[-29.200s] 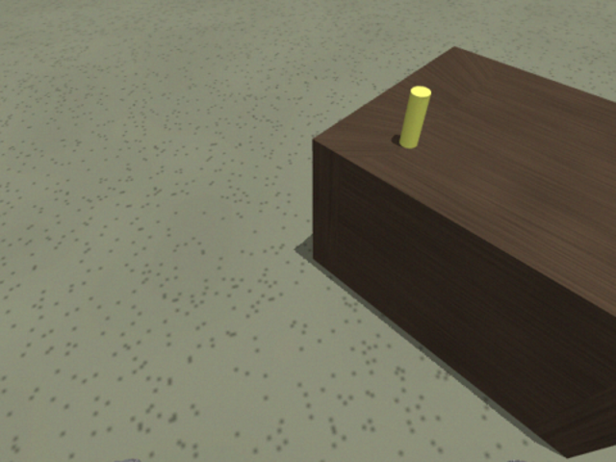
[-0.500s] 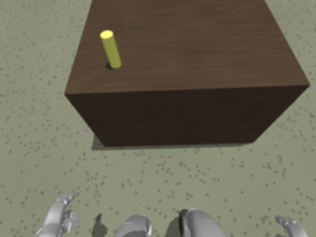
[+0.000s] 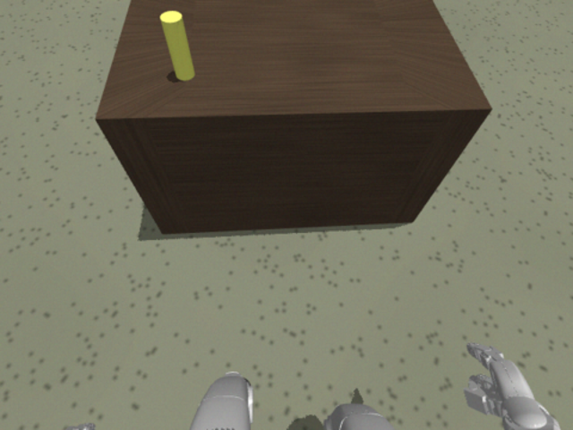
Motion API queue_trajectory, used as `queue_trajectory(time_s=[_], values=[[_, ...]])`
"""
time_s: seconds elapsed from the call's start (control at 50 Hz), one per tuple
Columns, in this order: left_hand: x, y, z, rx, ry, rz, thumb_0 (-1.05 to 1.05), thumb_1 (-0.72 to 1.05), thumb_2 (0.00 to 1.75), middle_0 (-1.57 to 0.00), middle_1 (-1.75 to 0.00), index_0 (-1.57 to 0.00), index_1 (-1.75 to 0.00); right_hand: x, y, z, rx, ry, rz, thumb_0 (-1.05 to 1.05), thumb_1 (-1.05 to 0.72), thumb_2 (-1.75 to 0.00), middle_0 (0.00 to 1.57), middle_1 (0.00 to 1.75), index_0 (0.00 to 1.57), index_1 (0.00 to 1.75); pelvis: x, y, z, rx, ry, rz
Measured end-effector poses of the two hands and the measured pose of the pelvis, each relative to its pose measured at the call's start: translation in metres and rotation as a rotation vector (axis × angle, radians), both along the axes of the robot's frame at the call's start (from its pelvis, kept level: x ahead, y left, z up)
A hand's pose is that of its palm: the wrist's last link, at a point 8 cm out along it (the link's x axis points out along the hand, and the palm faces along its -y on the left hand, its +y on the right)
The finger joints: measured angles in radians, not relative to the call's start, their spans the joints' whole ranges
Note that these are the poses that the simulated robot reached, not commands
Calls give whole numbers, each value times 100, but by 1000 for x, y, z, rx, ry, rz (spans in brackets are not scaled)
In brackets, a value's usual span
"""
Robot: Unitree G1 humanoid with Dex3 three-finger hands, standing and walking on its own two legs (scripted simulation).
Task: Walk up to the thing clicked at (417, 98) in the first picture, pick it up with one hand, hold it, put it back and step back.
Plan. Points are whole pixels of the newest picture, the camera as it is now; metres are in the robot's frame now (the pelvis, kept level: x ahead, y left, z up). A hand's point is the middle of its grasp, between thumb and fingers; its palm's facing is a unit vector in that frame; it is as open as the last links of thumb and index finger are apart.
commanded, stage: step back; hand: left
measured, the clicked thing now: (178, 47) +0.92 +0.32 -0.08
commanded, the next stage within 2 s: none
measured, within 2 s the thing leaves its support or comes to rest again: neither
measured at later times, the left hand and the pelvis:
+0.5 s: hand out of the picture -0.04 +0.23 -0.14, palm faces +0.09 -0.93 -0.35, open 7.4 cm; pelvis -0.15 -0.04 +0.00, yaw +7 degrees
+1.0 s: hand out of the picture -0.22 +0.22 -0.14, palm faces +0.10 -0.91 -0.41, open 7.4 cm; pelvis -0.23 -0.06 +0.01, yaw +6 degrees
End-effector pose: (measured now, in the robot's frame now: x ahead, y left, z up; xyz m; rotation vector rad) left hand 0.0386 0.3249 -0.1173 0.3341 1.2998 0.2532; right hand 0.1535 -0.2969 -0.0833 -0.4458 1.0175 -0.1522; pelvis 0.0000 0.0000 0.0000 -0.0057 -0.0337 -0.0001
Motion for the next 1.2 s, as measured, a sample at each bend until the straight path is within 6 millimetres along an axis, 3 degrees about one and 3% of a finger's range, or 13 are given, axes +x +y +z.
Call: queue_trajectory(time_s=[0.08,0.14,0.26,0.36,0.44,0.52,0.6,0.7,0.78,0.84,1.02,1.1,1.2], values=[[-29,-25,10,8,-22,-4,1,91,90,-20,-29,-20,-30,-32,-22,-18,33,5,-37,1,-90,-90,20,30,21,30,-29,-15,-4,-26,-21,17],[-47,-36,25,17,-40,-1,1,90,90,-20,-29,-20,-30,-63,-29,-19,51,53,-65,1,-90,-90,20,29,20,30,-43,-23,5,37,-7,1],[-49,-40,41,56,-115,-14,1,90,90,-21,-30,-20,-30,-132,-43,-24,38,155,-74,1,-90,-90,20,29,20,30,-73,-31,12,45,30,47],[-47,-37,31,61,-231,-18,1,90,90,-20,-30,-20,-30,-180,-42,-32,0,237,-33,1,-91,-90,20,29,20,30,-108,-34,0,21,25,116],[-67,-42,16,20,-255,3,1,90,90,-20,-29,-20,-30,-207,-35,-28,3,243,-21,1,-91,-90,20,29,20,30,-137,-38,-3,55,-8,113],[-100,-57,15,-29,-215,22,1,90,90,-20,-29,-20,-30,-220,-41,-13,-5,197,-8,1,-90,-90,20,30,21,30,-157,-44,6,-1,-6,119],[-139,-70,14,-39,-183,27,1,90,90,-20,-29,-20,-30,-219,-54,-5,-10,125,10,1,-90,-90,20,30,21,30,-178,-56,8,-7,13,100],[-191,-88,9,-2,-127,19,1,90,90,-20,-29,-20,-30,-218,-77,-14,16,44,10,1,-90,-90,20,30,21,30,-204,-74,-1,-29,-8,68],[-233,-97,18,10,-88,43,1,90,90,-20,-30,-20,-30,-234,-81,-16,49,56,-8,1,-90,-90,20,29,20,30,-212,-80,5,-8,-16,55],[-252,-95,23,23,-72,67,1,90,90,-21,-30,-20,-30,-248,-82,-19,68,79,-13,1,-91,-90,20,29,20,30,-216,-80,8,3,-16,69],[-267,-63,19,35,-62,81,1,90,90,-20,-30,-20,-30,-281,-60,-25,67,168,-7,1,-91,-90,20,29,20,30,-229,-61,6,35,-9,94],[-255,-57,20,25,-47,55,1,90,90,-20,-29,-20,-30,-291,-54,-19,83,159,-34,1,-90,-90,20,30,20,30,-226,-59,11,15,-2,79],[-227,-61,22,32,-95,27,1,90,90,-20,-29,-20,-30,-297,-64,-20,82,179,-65,1,-90,-90,20,30,21,30,-218,-66,10,9,-3,76]])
